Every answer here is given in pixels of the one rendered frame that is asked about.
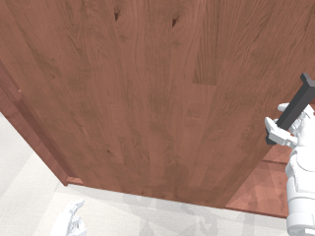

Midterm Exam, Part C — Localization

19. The right robot forearm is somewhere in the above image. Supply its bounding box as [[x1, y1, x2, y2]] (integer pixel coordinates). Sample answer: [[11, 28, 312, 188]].
[[285, 147, 315, 236]]

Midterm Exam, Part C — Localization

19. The left robot hand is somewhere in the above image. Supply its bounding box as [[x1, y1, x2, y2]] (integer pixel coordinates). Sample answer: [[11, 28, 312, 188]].
[[49, 199, 88, 236]]

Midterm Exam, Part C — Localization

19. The handle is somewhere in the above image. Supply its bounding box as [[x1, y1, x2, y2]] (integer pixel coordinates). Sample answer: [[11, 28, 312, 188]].
[[0, 66, 22, 102], [265, 73, 315, 146]]

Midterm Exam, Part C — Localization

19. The wardrobe door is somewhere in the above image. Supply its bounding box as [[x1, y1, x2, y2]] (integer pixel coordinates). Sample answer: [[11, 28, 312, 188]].
[[0, 0, 315, 209], [0, 59, 80, 179]]

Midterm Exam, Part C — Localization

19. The right robot hand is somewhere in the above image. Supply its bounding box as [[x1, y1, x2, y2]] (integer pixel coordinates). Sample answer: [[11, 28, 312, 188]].
[[265, 103, 315, 150]]

